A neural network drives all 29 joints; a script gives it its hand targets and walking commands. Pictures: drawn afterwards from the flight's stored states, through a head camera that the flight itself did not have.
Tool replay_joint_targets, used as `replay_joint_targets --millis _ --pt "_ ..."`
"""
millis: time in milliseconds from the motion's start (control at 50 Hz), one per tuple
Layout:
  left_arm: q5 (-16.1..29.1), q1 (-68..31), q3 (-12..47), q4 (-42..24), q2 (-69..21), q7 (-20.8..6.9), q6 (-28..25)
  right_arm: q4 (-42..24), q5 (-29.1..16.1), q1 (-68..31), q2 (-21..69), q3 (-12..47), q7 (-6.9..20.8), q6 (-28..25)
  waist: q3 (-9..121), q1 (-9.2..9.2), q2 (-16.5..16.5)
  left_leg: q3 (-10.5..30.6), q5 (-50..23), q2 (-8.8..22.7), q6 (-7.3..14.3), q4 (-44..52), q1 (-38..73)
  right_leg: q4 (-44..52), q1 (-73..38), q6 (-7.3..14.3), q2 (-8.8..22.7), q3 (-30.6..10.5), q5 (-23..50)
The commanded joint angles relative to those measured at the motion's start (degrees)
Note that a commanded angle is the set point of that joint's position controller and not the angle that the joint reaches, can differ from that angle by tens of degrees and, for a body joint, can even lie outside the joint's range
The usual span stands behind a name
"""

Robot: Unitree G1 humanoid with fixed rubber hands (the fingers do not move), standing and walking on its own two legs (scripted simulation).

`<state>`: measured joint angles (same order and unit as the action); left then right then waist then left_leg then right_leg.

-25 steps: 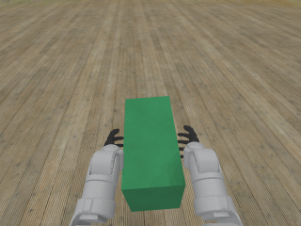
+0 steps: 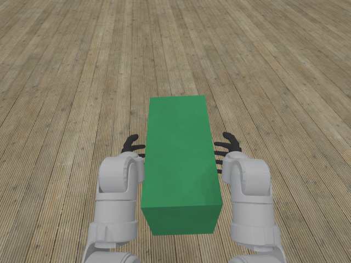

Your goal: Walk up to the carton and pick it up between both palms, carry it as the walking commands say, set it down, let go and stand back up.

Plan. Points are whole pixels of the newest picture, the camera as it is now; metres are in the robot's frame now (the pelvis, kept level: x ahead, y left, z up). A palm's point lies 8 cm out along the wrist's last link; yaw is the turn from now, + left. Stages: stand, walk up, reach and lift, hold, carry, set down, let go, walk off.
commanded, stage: carry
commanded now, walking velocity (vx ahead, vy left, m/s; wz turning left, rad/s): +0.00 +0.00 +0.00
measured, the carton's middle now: (180, 162) +0.36 +0.00 +0.02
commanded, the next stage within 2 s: none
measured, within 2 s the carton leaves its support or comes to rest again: neither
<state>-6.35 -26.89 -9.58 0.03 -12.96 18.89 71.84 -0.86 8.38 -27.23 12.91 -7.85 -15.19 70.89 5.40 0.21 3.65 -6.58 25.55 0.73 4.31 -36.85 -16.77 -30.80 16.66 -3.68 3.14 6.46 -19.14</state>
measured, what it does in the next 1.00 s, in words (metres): walks ahead: right foot, then left foot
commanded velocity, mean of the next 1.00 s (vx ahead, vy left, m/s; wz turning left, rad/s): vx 0.00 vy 0.00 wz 0.00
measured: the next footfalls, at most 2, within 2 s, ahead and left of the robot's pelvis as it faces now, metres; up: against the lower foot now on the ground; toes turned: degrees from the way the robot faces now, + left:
right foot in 0.64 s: +0.20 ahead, -0.08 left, +0.00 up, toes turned -9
left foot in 0.78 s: +0.27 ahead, +0.16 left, +0.00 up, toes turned +3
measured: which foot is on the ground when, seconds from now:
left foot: down 0.00-0.62, up 0.64-0.76, down 0.78-1.00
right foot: down 0.00-0.46, up 0.48-0.62, down 0.64-0.80, up 0.82-0.94, down 0.96-1.00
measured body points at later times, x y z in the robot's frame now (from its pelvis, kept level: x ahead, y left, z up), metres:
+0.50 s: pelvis +0.13 +0.03 +0.02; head +0.18 +0.04 +0.47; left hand +0.43 +0.16 +0.06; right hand +0.44 -0.08 +0.07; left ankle -0.06 +0.04 -0.68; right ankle -0.01 -0.14 -0.66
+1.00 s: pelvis +0.44 +0.10 -0.05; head +0.47 +0.10 +0.40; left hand +0.75 +0.21 +0.01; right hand +0.74 -0.03 +0.00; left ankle +0.24 +0.16 -0.72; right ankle +0.32 -0.01 -0.72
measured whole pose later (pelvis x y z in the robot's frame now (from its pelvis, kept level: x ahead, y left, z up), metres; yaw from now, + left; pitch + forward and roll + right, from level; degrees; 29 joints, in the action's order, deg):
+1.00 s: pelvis +0.44 +0.10 -0.05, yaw -4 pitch +6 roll -6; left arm -1.0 -15.3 -3.2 -11.2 -8.8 13.0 67.7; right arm -8.4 5.5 -16.4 9.1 -0.1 -13.5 68.2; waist 4.5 -1.2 6.4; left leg -5.5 45.7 4.0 3.9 -52.0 -10.5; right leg -53.8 21.2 2.2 -3.9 7.7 -36.0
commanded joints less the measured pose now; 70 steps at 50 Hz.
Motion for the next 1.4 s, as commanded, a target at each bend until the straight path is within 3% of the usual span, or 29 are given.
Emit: replay_joint_targets --millis 0,160,320,420,440,480,500,540,600,640,680,700,760,780,800,840,960,980,1000,1020,1040,1100,1160,1180,1200,1220,1280,1360,1380 --pt "25.7 -39.6 34.0 -11.5 -58.6 -20.9 -2.6 -8.2 -26.6 -33.4 61.8 33.4 17.3 -1.1 30.2 1.03 0.7 5.3 -76.7 9.7 -4.9 -1.4 17.9 -3.1 -7.0 2.7 2.0 0.7 29.4" --pt "27.2 -35.7 38.4 -18.2 -58.3 -20.7 -3.6 -12.3 -26.4 -26.4 60.5 36.0 17.1 -2.9 30.9 0.66 -2.4 3.9 -71.2 6.4 -4.3 1.7 15.4 -5.1 -11.2 5.8 1.3 2.0 36.7" --pt "25.4 -24.2 40.0 -21.1 -55.4 -20.3 -4.5 -17.7 -26.8 -19.1 57.5 38.3 16.9 -4.3 32.3 1.17 -0.8 0.3 -96.4 7.4 -6.6 -4.8 20.1 -3.6 -12.0 4.8 -2.6 9.3 32.9" --pt "24.6 -21.8 39.6 -22.4 -55.1 -20.2 -3.9 -18.9 -26.7 -18.7 57.2 39.4 17.4 -4.1 33.3 0.94 -13.3 -1.0 -53.3 3.5 -11.0 6.5 -8.7 -17.2 -35.8 8.0 5.7 3.1 72.0" --pt "24.4 -21.9 39.6 -23.7 -55.8 -19.9 -3.6 -19.4 -27.5 -18.2 56.9 39.4 17.7 -4.4 33.6 1.91 -4.9 -4.6 -56.9 1.4 -11.1 11.7 1.3 -20.5 -26.1 7.6 4.0 6.0 69.9" --pt "24.0 -20.0 40.1 -28.7 -53.9 -19.8 -4.4 -19.5 -30.3 -18.8 57.0 40.2 17.2 -5.2 24.2 2.70 20.6 -0.4 -114.2 7.3 -12.4 8.1 44.6 -23.9 25.0 3.7 -4.7 13.7 -6.7" --pt "26.4 -28.4 42.6 -30.8 -52.7 -19.8 -6.7 -23.5 -30.0 -23.5 58.3 41.1 17.2 -7.1 21.6 2.77 17.2 5.9 -125.0 11.7 -5.5 3.2 50.0 -26.2 35.6 4.3 -6.5 10.6 -18.3" --pt "26.3 -22.5 41.8 -27.6 -52.6 -19.9 -6.0 -25.7 -27.9 -20.9 55.0 38.1 16.5 -6.1 21.5 2.90 6.5 3.8 -122.2 10.5 -5.7 0.4 49.6 -20.7 35.4 7.5 -10.1 10.7 -15.5" --pt "25.7 -24.5 41.4 -22.7 -49.4 -20.2 -3.7 -19.0 -22.3 -12.9 54.0 34.9 15.8 -4.1 32.9 -2.32 -3.4 1.3 -107.8 7.9 -12.1 -22.8 2.7 3.0 -21.5 9.0 -7.4 10.1 22.7" --pt "23.6 -18.2 41.1 -10.7 -52.3 -19.4 -2.6 -20.2 -23.7 -19.7 53.6 35.8 17.1 -3.2 32.8 -3.99 -28.5 7.1 21.8 -3.4 -11.9 -53.9 -39.3 -4.6 -47.1 24.5 21.4 -23.5 106.0" --pt "21.2 -14.3 38.9 -15.0 -55.6 -19.2 -5.3 -13.6 -29.5 -16.5 56.7 39.2 19.6 -4.1 23.4 -4.94 -10.5 14.6 22.0 -1.3 -7.0 -47.5 -43.0 -3.0 -44.9 24.5 22.0 -26.9 85.6" --pt "20.2 -14.3 38.4 -17.4 -56.1 -19.1 -5.7 -14.8 -29.9 -18.5 57.9 40.1 20.6 -4.5 19.1 -4.95 -12.6 23.7 32.8 4.5 -4.9 -33.7 -51.2 -9.4 -43.6 21.2 22.1 -29.4 74.6" --pt "26.4 -26.5 42.6 -22.2 -59.1 -19.9 -5.4 -15.6 -28.3 -18.2 59.4 38.3 19.5 -6.2 19.4 2.52 -3.1 0.2 -17.1 -1.8 -5.5 13.7 -2.8 -20.0 -10.8 8.5 9.5 0.6 61.7" --pt "26.1 -26.0 43.2 -21.4 -57.3 -19.9 -5.3 -16.8 -27.8 -20.5 59.2 39.0 19.6 -6.6 21.1 3.22 4.9 2.5 -51.9 1.2 -5.2 11.2 12.9 -29.1 2.6 4.2 5.4 3.2 32.0" --pt "25.5 -24.5 43.4 -18.3 -57.4 -20.4 -5.1 -14.0 -26.7 -20.5 59.6 38.5 18.6 -7.2 23.9 0.88 26.3 22.8 -99.9 14.8 2.1 5.1 29.7 -34.1 22.1 0.8 -3.8 3.0 -16.8" --pt "31.3 -35.8 47.0 -24.4 -55.9 -22.0 -5.4 -14.9 -24.3 -19.7 57.3 36.4 17.7 -8.7 18.6 2.05 15.5 26.1 -108.7 16.9 10.0 1.2 28.2 -36.9 23.2 3.0 -5.8 -2.8 -17.7" --pt "28.1 -21.0 41.8 -19.1 -54.1 -22.3 -6.7 -24.7 -24.7 -25.8 55.4 39.7 15.3 -8.7 25.2 -0.51 6.0 10.0 -124.1 10.5 2.0 -12.2 34.3 -8.0 14.3 6.0 -9.6 5.5 -4.7" --pt "25.8 -19.0 39.6 -15.8 -54.2 -22.1 -7.8 -20.6 -23.6 -23.3 55.9 38.9 15.5 -8.7 26.9 -2.41 -0.6 3.7 -117.8 9.2 -1.7 -22.6 20.5 -1.6 -4.9 7.0 -8.7 5.2 16.2" --pt "23.1 -15.9 36.7 -13.3 -52.1 -22.1 -9.4 -22.5 -25.9 -27.7 52.9 39.9 16.6 -8.5 33.0 -4.49 -12.9 -0.7 -90.4 3.1 -8.9 -43.3 -1.4 -11.1 -30.6 15.5 0.5 -6.2 73.5" --pt "18.9 -11.1 32.4 -7.0 -50.7 -21.6 -11.0 -23.4 -27.2 -35.7 51.7 41.2 17.2 -9.2 26.1 -7.08 -37.9 -1.4 -22.4 -5.5 -12.0 -62.4 -42.0 -15.2 -58.0 24.2 9.8 -19.9 122.4" --pt "14.4 -7.1 29.6 1.6 -49.2 -20.9 -12.9 -10.9 -23.2 -27.9 52.1 37.0 17.8 -11.0 25.2 -6.94 -42.3 5.3 32.2 -9.3 -9.5 -69.1 -59.6 -12.8 -68.1 24.6 16.7 -26.1 132.2" --pt "17.3 -12.1 36.2 -15.5 -53.6 -19.6 -12.3 -12.6 -27.4 -18.9 55.8 40.3 19.2 -11.0 -0.2 -6.44 -6.9 13.2 54.2 -5.4 -3.2 -51.5 -70.5 -13.0 -45.6 15.0 14.3 -30.5 92.8" --pt "10.9 -8.0 27.5 1.6 -42.8 -21.6 -17.2 9.5 -14.7 -2.8 47.4 29.2 18.8 -19.9 28.7 3.43 10.0 -10.7 -40.5 -7.4 -3.9 7.6 20.7 -42.6 -6.8 3.4 0.7 -1.7 63.8" --pt "19.3 -10.7 38.1 -10.4 -48.0 -22.5 -19.3 -7.9 -19.9 -10.2 49.3 37.0 19.0 -22.5 30.2 2.90 18.5 11.4 -81.1 6.7 3.6 -1.4 43.1 -52.6 15.9 -0.3 -5.7 -4.4 -11.8" --pt "25.5 -19.1 45.7 -25.8 -51.6 -22.3 -20.0 -14.2 -21.4 -7.0 53.8 38.8 17.7 -23.2 32.6 2.21 22.7 30.7 -118.0 13.8 10.4 -1.0 41.3 -61.0 19.9 0.5 -13.0 -9.7 -21.8" --pt "28.4 -29.1 46.5 -32.4 -48.9 -22.3 -19.7 -21.9 -21.6 -13.8 51.1 38.4 16.6 -24.1 25.9 3.25 23.4 38.5 -118.8 16.3 14.7 0.0 40.1 -70.8 26.9 1.8 -12.1 -8.4 -20.1" --pt "26.5 -26.3 43.5 -16.5 -49.8 -24.2 -19.9 -11.5 -15.2 -11.1 51.9 33.0 13.8 -23.0 13.7 4.80 6.7 36.5 -96.5 14.2 9.9 0.0 37.8 -73.4 46.9 6.4 -6.7 -6.5 -20.2" --pt "19.7 -15.8 39.2 -19.3 -45.9 -21.8 -24.5 -18.4 -21.6 -15.2 50.9 40.7 14.8 -25.3 14.1 3.43 -2.4 24.9 -105.1 8.9 0.1 1.7 41.6 -54.8 50.8 9.0 -7.1 4.2 -21.1" --pt "16.0 -8.6 36.3 -15.9 -44.8 -21.2 -27.6 -20.3 -20.8 -18.5 47.8 39.3 15.4 -27.8 17.0 1.22 -7.8 11.0 -117.0 1.1 -5.0 -0.4 36.1 -37.9 35.6 9.3 -12.5 14.2 -17.6"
